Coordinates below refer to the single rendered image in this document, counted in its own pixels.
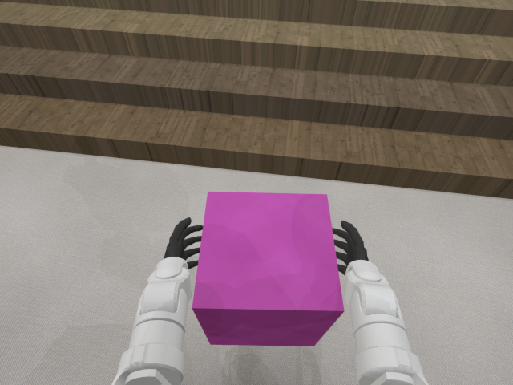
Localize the robot left hand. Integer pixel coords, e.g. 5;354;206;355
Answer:
164;217;203;269

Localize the left robot forearm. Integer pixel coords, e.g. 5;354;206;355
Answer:
112;257;192;385

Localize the robot right hand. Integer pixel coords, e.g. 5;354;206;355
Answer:
332;221;369;275

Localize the carton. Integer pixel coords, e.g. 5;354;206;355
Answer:
192;192;344;347

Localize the right robot forearm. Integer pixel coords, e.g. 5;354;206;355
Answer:
344;260;429;385

